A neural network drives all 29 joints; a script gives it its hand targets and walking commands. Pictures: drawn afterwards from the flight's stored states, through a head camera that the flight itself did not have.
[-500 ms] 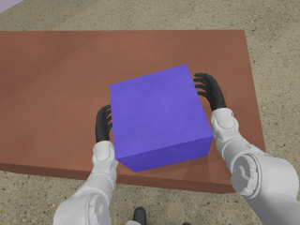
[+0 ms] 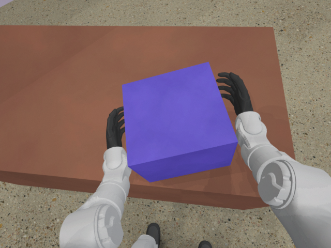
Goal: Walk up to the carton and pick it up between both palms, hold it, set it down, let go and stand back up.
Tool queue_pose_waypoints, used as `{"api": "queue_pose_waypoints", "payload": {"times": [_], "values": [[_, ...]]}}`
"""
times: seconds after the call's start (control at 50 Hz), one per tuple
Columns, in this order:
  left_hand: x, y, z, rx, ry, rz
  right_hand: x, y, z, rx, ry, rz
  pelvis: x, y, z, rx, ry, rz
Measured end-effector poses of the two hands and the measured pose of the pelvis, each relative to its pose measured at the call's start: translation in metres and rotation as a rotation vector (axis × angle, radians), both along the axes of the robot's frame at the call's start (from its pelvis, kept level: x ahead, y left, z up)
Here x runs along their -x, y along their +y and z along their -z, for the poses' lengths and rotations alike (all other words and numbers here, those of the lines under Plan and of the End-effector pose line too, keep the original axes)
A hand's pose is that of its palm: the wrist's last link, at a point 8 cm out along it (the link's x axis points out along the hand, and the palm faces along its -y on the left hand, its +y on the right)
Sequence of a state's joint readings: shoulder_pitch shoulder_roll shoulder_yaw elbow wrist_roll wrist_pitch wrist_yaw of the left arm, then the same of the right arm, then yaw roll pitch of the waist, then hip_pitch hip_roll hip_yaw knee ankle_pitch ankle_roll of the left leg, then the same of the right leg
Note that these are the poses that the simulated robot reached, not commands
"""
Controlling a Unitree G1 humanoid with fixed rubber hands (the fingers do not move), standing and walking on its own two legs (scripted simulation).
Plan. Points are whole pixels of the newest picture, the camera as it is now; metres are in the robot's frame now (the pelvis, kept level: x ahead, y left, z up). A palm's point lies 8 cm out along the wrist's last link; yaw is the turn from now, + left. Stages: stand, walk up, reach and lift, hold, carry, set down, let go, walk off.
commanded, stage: set down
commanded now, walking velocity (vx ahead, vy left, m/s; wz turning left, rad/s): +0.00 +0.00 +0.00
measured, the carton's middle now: (177, 126) +0.43 +0.06 -0.06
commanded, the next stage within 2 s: none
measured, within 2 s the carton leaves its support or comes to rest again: rests again in 0.34 s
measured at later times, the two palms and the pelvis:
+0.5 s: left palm (119, 138) +0.37 +0.21 -0.04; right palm (244, 111) +0.47 -0.10 -0.02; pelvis +0.00 +0.00 -0.01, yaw -1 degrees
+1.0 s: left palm (119, 139) +0.37 +0.21 -0.05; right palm (244, 111) +0.47 -0.10 -0.02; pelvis +0.00 +0.00 -0.01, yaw -1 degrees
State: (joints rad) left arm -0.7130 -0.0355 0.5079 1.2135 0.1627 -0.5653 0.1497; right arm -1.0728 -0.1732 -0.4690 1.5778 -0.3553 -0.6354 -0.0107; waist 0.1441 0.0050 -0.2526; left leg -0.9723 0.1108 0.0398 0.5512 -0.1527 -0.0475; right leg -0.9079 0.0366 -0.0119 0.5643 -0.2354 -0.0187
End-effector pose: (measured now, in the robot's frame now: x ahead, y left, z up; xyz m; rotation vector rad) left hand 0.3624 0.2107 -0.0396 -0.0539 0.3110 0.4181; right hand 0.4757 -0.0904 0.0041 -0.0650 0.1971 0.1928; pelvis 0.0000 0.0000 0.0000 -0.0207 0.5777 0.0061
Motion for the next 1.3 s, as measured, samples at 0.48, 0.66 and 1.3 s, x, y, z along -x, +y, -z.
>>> {"api": "queue_pose_waypoints", "payload": {"times": [0.48, 0.66, 1.3], "values": [[-0.01, -0.005, 0.005, -0.012, -0.048, 0.006, 0.001, -0.012, 0.022, 0.004, 0.025, 0.02, -0.005, -0.001, 0.009, 0.001, 0.017, 0.015], [-0.009, -0.005, 0.006, -0.007, -0.059, 0.004, 0.002, -0.012, 0.023, 0.007, 0.016, 0.021, -0.001, 0.0, 0.012, 0.002, 0.014, 0.022], [-0.009, -0.005, 0.008, -0.027, -0.066, 0.008, 0.004, -0.013, 0.024, 0.023, 0.003, 0.016, -0.004, -0.002, 0.012, -0.003, -0.014, 0.018]]}}
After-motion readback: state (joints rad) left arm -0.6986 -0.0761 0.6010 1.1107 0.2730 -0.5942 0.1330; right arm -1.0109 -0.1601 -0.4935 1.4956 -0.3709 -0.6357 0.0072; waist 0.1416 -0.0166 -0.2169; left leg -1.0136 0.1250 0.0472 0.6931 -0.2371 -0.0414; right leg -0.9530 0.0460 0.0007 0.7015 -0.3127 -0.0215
